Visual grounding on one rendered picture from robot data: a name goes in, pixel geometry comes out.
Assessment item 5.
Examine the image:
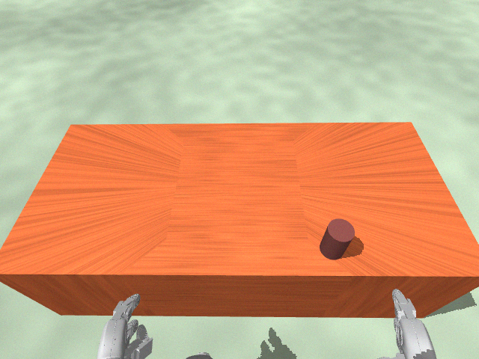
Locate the right robot hand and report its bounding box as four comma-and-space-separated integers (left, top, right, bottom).
378, 289, 436, 359

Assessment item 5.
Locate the can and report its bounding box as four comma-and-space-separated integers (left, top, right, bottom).
320, 218, 355, 260

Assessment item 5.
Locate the left robot hand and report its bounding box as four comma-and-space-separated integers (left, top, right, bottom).
97, 294, 153, 359

